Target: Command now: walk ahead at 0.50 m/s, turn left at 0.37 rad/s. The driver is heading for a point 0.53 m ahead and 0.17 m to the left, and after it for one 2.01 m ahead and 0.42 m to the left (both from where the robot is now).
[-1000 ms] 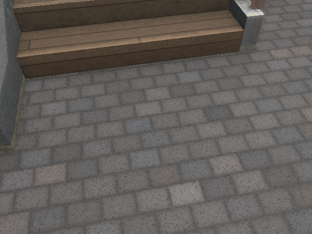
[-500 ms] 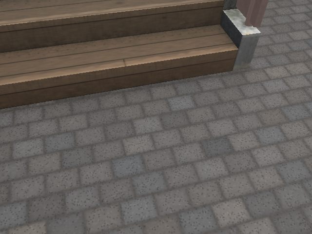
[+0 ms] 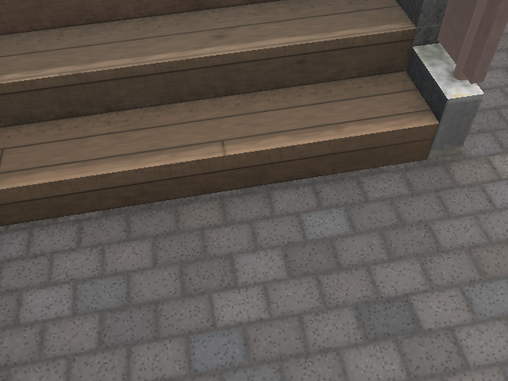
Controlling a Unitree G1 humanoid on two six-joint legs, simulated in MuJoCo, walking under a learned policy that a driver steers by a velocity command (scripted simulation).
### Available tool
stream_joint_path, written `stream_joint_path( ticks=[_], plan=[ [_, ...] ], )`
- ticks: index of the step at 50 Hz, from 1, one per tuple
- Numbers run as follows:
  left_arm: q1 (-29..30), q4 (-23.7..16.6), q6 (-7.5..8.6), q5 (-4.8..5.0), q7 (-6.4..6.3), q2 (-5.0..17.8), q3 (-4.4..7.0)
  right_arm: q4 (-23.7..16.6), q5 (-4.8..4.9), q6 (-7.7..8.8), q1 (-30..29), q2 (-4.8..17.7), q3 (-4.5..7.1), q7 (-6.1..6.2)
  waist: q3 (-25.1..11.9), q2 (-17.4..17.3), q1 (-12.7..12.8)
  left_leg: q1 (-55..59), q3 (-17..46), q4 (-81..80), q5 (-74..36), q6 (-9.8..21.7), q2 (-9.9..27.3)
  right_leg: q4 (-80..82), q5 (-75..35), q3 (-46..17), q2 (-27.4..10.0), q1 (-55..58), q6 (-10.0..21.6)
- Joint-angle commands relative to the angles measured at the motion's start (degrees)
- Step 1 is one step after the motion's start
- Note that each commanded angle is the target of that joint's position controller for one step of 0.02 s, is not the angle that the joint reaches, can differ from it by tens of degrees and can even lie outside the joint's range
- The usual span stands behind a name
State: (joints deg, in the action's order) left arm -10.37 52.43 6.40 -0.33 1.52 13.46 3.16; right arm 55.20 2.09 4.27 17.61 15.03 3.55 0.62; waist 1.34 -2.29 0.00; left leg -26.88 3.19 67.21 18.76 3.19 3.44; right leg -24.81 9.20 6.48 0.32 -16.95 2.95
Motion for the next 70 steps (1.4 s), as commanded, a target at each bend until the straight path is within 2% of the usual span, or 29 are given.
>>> stream_joint_path(
  ticks=[1, 5, 9, 15, 18, 20, 21, 22, 23, 24, 25, 26, 29, 32, 33, 36, 40, 44, 46, 47, 48, 49, 50, 51, 55, 61, 66, 68, 70],
  plan=[
    [-0.57, -0.99, 1.10, -0.60, -0.25, 4.79, 1.05, -2.36, 0.18, -1.19, 3.58, 1.70, 1.26, 0.23, -1.82, 7.94, -0.99, -7.16, 3.09, 0.62, -6.07, 0.30, 4.95, 16.55, -5.92, -11.11, -14.85, 6.19, 6.61],
    [-2.91, 0.43, 0.98, -0.91, -1.60, 6.75, 1.68, -5.12, -0.55, -1.87, -2.01, 2.06, 1.83, 0.15, 0.86, 5.65, -0.51, -14.41, 4.51, -6.76, -15.15, -0.84, 4.56, 17.82, -12.17, -4.79, -14.89, 8.41, 6.89],
    [-4.38, 0.66, 0.34, -0.62, -2.66, 8.08, 1.86, -7.72, -0.93, -1.42, -8.63, 1.10, 1.38, -1.21, 2.40, 4.77, 1.23, -14.73, 0.74, -18.93, -22.86, -1.04, 3.77, 18.41, -13.83, 0.57, -14.50, 11.51, 5.78],
    [-9.66, 2.07, -1.86, 0.58, -3.14, 9.88, 2.63, -13.55, -0.80, -1.40, -18.23, 0.04, 0.45, -3.55, 5.25, 4.07, 4.14, -17.98, -5.29, -28.01, -17.11, 0.95, 2.43, 13.62, -22.08, 4.77, -17.89, 23.13, 5.25],
    [-7.16, 0.91, -2.83, 1.22, -3.50, 12.33, 3.32, -14.93, -0.66, -1.71, -15.04, 2.58, 1.61, -4.25, 1.01, 7.36, 0.34, -7.17, -10.48, -28.90, -8.99, 3.84, -2.64, 3.69, -47.70, 7.43, -17.88, 24.26, 3.52],
    [-4.52, 0.00, -3.44, 1.70, -3.63, 13.40, 3.47, -12.27, -0.32, -1.80, -1.40, 7.58, 4.33, -3.81, -6.53, 7.50, -7.75, 12.43, -11.46, -34.02, -10.37, 7.43, -7.30, -15.69, -53.16, 8.79, -15.56, 19.19, 1.26],
    [-4.62, -1.16, -2.94, 0.99, -3.55, 12.25, 3.00, -10.20, -0.49, -2.26, 7.18, 12.84, 6.48, -2.43, -11.31, 1.59, -11.09, 29.45, -0.35, -37.32, -10.19, 10.53, -1.96, -33.36, -34.66, 8.71, -12.55, 5.42, -1.55],
    [-10.19, -4.01, -1.08, -0.85, -2.31, 2.04, 0.15, -10.56, -0.49, -1.74, 5.09, 18.25, 6.87, -2.01, -15.12, -12.46, -2.74, 47.24, 31.60, -41.52, -6.36, 20.89, 12.44, -53.07, 22.44, 1.95, -0.22, -20.50, -4.59],
    [-4.24, -5.79, 1.81, 1.77, -1.36, 6.38, 0.62, -11.76, -1.40, -1.01, 7.99, 14.17, 5.55, -2.29, -21.85, -6.81, -6.63, 50.69, 44.67, -50.35, -1.67, 23.19, 16.22, -58.90, 24.74, -11.01, 1.23, -27.47, -3.46],
    [1.39, -7.44, 3.04, 3.66, -1.00, 8.62, 1.29, -11.41, -1.74, -0.30, 5.81, 10.63, 4.61, -2.37, -13.80, -3.76, -7.02, 45.93, 35.74, -51.03, -6.19, 19.56, 14.43, -57.00, 19.10, -11.67, -1.87, -32.20, -1.69],
    [1.76, -7.24, 3.44, 2.89, -1.28, 8.32, 1.18, -12.25, -1.19, 0.08, 1.41, 8.25, 3.90, -2.38, -9.34, 0.99, -4.15, 37.01, 27.69, -50.68, -11.46, 17.02, 11.71, -51.43, 13.71, -11.66, -4.66, -29.60, -0.95],
    [1.37, -6.58, 3.09, 0.78, -1.80, 9.18, 1.77, -13.39, -1.12, -0.08, -3.10, 7.31, 3.44, -2.28, -5.82, 3.18, -1.67, 27.72, 22.00, -51.37, -16.75, 15.04, 9.01, -46.37, 11.55, -11.38, -6.33, -24.92, -1.83],
    [-1.76, -7.06, 0.50, -0.41, -1.82, 8.47, 2.33, -14.75, -1.46, 0.30, -4.57, 6.16, 2.58, -1.87, -4.83, 2.01, 2.04, 17.58, 16.38, -53.84, -25.48, 14.82, 6.78, -39.64, 8.69, -10.79, -7.66, -17.92, -4.42],
    [4.44, -9.71, -0.51, -0.58, -2.33, 6.73, 1.77, -14.44, -0.92, 0.86, -1.39, 8.33, 3.10, -0.61, -2.53, 0.42, 0.55, 14.56, 12.48, -54.76, -27.06, 13.69, 4.40, -28.70, -0.12, -9.49, -6.07, -19.98, -6.20],
    [2.92, -9.63, -3.02, -4.39, -0.73, 3.58, 0.05, -11.64, -3.12, 0.18, 2.43, 10.65, 3.42, -1.24, -1.36, -1.27, 0.64, 12.47, 8.93, -54.48, -28.85, 11.09, 0.79, -26.71, -2.51, -5.07, -5.78, -16.53, -6.48],
    [9.33, -12.10, -4.30, -3.01, 0.15, 4.41, -0.49, -11.57, -2.86, -0.20, 4.25, 9.06, 3.29, -1.82, -0.66, -2.63, -2.48, 13.69, 9.83, -53.85, -26.08, 9.13, 0.05, -18.73, -9.27, -4.68, -4.45, -15.56, -6.03],
    [14.42, -14.21, -3.13, -2.39, 0.84, 6.13, -0.72, -9.70, -3.09, -0.27, 6.76, 8.98, 2.98, -0.49, 0.96, -2.64, -4.90, 24.94, 13.94, -55.23, -18.77, 8.92, 4.67, -8.80, -10.96, -6.36, -5.04, -18.92, -4.98],
    [7.68, -13.16, -2.39, -1.57, 0.87, 8.45, 0.11, -8.64, -3.47, -0.02, 4.85, 9.90, 2.80, 0.05, 0.87, -3.93, -1.78, 28.89, 11.69, -50.87, -30.16, 5.75, 6.88, -4.76, -3.34, -5.53, -3.15, -10.54, -0.76],
    [-5.26, -9.03, -1.68, -1.61, -0.48, 9.99, 1.11, -8.06, -4.36, -0.06, 4.73, 9.19, 2.23, -0.13, -6.17, -0.55, 3.69, 28.06, 6.31, -32.72, -43.26, 3.90, 2.40, -1.69, 0.54, -4.59, -0.30, 4.85, 2.06],
    [-12.89, -8.27, -1.23, -2.73, -1.14, 13.58, 1.77, -9.37, -3.75, 0.26, 6.08, 6.86, 1.30, -0.28, -13.22, 6.17, 6.22, 18.18, 2.78, -16.41, -33.66, 2.61, -1.06, -0.50, 7.29, -18.45, -10.03, 18.45, 6.15],
    [-14.50, -6.92, -1.40, -2.95, -0.71, 19.65, 3.71, -10.20, -2.43, 0.66, 11.08, 4.71, 0.84, -0.55, -14.45, 22.27, 2.83, -0.93, -2.22, -0.65, 3.22, 0.16, -11.32, 8.73, 9.67, -47.33, -21.00, 28.83, 13.58],
    [-10.21, -7.27, -2.11, -0.98, 0.14, 14.43, 2.71, -9.35, -4.27, 0.78, 7.99, 7.60, 0.70, -0.24, -9.96, 13.24, 1.11, -6.47, 2.60, 1.74, 6.57, 1.12, -7.46, 12.71, 15.42, -52.48, -20.32, 25.68, 12.74],
    [-5.34, -8.39, -2.00, -0.29, 0.24, 11.49, 2.15, -9.32, -4.04, 0.43, 4.26, 7.65, 0.47, -0.17, -3.61, 7.34, 0.02, -5.99, 1.96, 1.32, 1.27, 0.82, -3.99, 12.40, 14.21, -43.58, -18.54, 18.51, 12.10],
    [-4.21, -8.42, -1.93, -0.60, 0.07, 9.51, 1.60, -9.98, -4.13, 0.60, 0.36, 8.22, 0.32, -0.33, -1.90, 3.24, 0.55, -5.22, 1.43, -1.09, -1.28, 0.24, -2.41, 12.33, 6.81, -36.91, -15.25, 15.07, 10.73],
    [-9.07, -4.29, -0.95, 0.53, -0.49, 10.03, 1.45, -10.94, -5.27, -0.89, -0.84, 5.39, -1.07, -1.04, -2.98, 6.56, -0.90, -1.80, -0.53, -7.33, -1.51, -3.18, -0.93, 11.60, -18.92, -25.17, -9.73, 12.76, 10.44],
    [-12.67, -2.64, -1.92, 0.50, -0.85, 11.22, 2.12, -14.38, -5.48, -0.96, -13.06, 4.10, -2.15, -2.11, 0.46, 6.98, 1.97, -6.73, -3.49, -22.08, -9.30, -6.25, -1.16, 13.26, -17.75, -22.97, -6.69, 11.65, 9.45],
    [-14.51, -1.57, -2.20, -0.37, -1.54, 11.39, 2.69, -16.50, -4.22, 0.09, -20.44, 4.01, -2.66, -1.50, -0.84, 6.46, 4.19, -1.54, -4.38, -34.68, -15.43, -5.67, -4.40, 6.75, -28.22, -23.50, -5.23, 12.61, 6.36],
    [-12.28, -2.18, -2.56, -0.84, -1.76, 10.47, 2.69, -15.38, -3.71, 0.54, -15.74, 3.44, -2.88, -0.73, -4.18, 9.76, 1.89, 7.25, -3.63, -34.76, -14.47, -4.08, -5.41, 2.03, -33.30, -24.52, -5.80, 9.95, 5.05],
    [-8.31, -3.61, -2.15, -0.01, -1.55, 11.34, 2.96, -12.47, -4.06, 1.13, -5.92, 6.36, -1.79, 0.51, -6.90, 6.74, -3.52, 19.52, -3.56, -41.42, -14.42, -2.03, -5.87, -7.30, -37.09, -24.95, -2.93, 6.20, 3.03]
  ],
)
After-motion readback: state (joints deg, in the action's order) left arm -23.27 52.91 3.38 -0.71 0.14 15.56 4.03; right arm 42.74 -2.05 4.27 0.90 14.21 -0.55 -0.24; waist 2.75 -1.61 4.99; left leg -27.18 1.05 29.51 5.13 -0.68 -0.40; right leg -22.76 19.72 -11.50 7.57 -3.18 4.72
